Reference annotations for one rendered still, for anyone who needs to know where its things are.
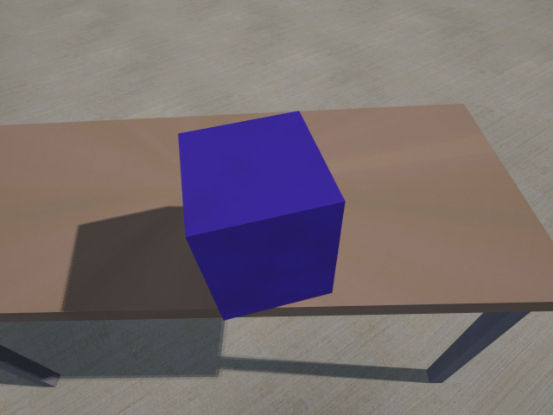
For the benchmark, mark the carton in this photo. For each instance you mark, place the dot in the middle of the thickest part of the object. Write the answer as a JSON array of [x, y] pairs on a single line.
[[262, 213]]

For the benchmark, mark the table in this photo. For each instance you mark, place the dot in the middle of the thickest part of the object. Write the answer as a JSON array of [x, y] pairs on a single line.
[[92, 225]]

